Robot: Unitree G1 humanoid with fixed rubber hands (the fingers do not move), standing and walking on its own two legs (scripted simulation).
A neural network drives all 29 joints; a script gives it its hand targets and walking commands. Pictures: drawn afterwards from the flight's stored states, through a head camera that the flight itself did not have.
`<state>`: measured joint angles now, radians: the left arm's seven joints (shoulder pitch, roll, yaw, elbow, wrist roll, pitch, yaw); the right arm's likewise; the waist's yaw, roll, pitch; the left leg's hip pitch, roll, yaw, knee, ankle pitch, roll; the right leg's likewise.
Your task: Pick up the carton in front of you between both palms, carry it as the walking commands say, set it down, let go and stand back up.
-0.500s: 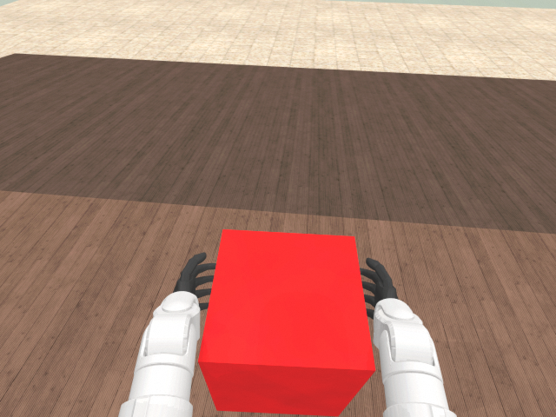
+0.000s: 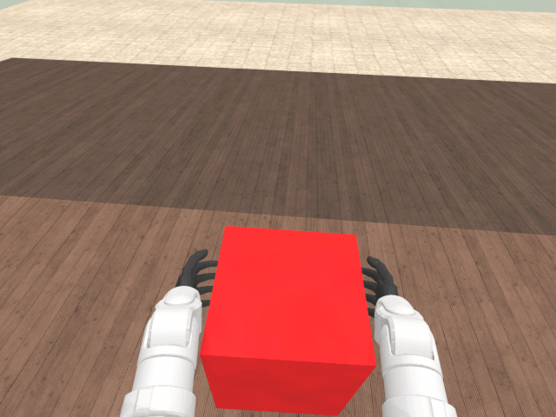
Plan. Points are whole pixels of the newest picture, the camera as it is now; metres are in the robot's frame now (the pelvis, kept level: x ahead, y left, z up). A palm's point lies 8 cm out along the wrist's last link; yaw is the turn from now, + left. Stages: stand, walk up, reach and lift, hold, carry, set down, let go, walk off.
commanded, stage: reach and lift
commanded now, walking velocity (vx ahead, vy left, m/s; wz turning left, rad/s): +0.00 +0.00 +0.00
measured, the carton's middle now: (283, 324) +0.29 +0.00 -0.04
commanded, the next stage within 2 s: hold in 0.24 s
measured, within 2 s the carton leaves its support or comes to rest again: neither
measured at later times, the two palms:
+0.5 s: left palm (186, 291) +0.29 +0.15 +0.05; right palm (390, 298) +0.29 -0.15 +0.05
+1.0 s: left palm (186, 290) +0.29 +0.15 +0.06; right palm (391, 299) +0.29 -0.15 +0.05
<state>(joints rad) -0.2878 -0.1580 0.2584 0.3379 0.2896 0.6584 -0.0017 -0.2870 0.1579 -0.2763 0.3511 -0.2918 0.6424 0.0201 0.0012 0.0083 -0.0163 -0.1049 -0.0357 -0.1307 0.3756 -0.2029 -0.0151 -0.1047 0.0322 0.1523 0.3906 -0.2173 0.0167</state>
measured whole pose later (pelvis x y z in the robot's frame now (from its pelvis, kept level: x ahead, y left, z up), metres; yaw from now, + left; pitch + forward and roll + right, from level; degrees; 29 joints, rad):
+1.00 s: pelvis +0.00 +0.00 +0.00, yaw +0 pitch -7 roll +0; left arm -0.29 -0.16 0.23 0.25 0.28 0.75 0.00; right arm -0.28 0.15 -0.24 0.24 -0.28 0.74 0.02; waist 0.00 0.01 0.01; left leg -0.03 -0.03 -0.12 0.34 -0.19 -0.02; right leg -0.03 0.03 0.14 0.35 -0.20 0.01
